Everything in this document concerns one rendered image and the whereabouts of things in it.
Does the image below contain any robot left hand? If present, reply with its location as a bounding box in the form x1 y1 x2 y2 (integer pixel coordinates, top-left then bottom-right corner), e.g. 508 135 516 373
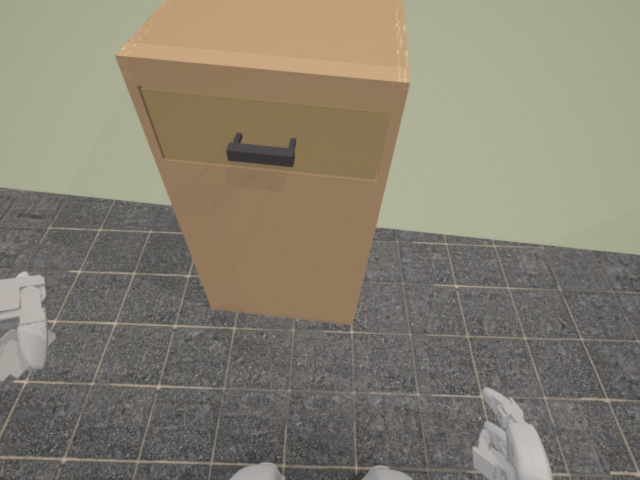
0 271 56 385

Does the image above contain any right robot shin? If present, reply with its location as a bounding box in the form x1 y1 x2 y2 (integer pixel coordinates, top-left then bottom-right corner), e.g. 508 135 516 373
363 466 390 479

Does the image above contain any cabinet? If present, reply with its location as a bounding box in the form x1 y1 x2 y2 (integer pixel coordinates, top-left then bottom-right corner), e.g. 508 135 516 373
115 0 410 325

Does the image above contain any robot shin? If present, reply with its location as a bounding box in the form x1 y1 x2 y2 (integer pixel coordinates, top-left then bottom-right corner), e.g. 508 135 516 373
259 463 280 473
363 466 390 479

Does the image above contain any robot right hand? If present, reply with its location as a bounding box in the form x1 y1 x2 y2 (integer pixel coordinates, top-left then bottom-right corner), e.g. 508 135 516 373
472 387 553 480

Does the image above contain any left robot shin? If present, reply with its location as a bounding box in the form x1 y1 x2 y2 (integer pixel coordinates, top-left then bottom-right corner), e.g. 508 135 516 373
259 463 280 473

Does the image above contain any drawer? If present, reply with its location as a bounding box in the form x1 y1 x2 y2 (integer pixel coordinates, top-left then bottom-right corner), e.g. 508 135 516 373
141 86 389 180

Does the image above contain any handle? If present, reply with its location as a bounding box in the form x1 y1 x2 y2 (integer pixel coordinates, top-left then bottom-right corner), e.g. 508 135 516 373
226 133 296 167

